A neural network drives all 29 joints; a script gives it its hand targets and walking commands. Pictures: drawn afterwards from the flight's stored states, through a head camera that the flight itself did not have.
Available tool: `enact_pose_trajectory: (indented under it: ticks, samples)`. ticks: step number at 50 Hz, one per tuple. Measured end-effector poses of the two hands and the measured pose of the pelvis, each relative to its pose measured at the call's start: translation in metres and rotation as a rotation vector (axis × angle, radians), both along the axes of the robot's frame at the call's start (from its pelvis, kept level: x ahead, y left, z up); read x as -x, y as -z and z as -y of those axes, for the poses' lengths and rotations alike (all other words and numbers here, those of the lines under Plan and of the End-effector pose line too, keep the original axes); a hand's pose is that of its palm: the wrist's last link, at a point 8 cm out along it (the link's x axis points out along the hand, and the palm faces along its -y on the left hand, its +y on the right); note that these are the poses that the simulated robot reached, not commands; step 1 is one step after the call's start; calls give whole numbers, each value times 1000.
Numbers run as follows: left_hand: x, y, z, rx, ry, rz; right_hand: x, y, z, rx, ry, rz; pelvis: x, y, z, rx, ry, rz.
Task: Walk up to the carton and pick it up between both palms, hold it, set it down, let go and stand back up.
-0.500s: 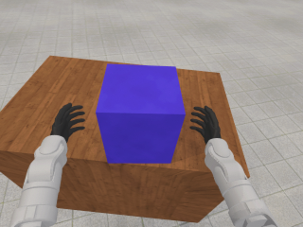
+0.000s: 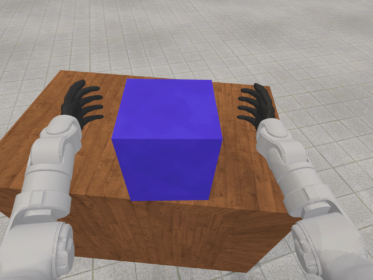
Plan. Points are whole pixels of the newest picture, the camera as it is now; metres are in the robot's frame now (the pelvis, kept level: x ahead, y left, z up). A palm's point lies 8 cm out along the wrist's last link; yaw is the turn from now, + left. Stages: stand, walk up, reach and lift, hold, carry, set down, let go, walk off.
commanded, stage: reach and lift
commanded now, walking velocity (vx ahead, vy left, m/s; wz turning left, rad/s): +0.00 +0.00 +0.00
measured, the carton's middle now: (169, 142) +0.45 +0.06 +0.03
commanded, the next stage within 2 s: none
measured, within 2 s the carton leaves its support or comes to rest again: neither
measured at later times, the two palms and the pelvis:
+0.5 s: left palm (61, 89) +0.45 +0.27 +0.19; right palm (256, 84) +0.46 -0.12 +0.21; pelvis +0.00 +0.01 +0.00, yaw +1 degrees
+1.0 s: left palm (78, 121) +0.44 +0.26 +0.11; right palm (245, 119) +0.46 -0.12 +0.12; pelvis +0.00 +0.01 +0.00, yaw +0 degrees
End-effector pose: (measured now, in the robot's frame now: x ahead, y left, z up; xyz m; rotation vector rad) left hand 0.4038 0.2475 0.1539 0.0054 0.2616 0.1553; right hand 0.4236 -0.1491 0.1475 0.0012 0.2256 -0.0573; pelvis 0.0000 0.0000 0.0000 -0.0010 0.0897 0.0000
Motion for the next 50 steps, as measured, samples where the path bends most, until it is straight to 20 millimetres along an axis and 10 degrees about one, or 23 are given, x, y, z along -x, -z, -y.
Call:
enact_pose_trajectory:
  ticks: [28, 50]
  samples:
    - [-48, -42, -34, 28, -49, 22, -43, -69, -33, 36, 41, -31, 2, 3, -10, 15, -20, -117]
    - [-37, 45, -16, -8, -20, -49, -35, 32, -26, 44, 4, -82, -1, 5, -11, 17, -7, -168]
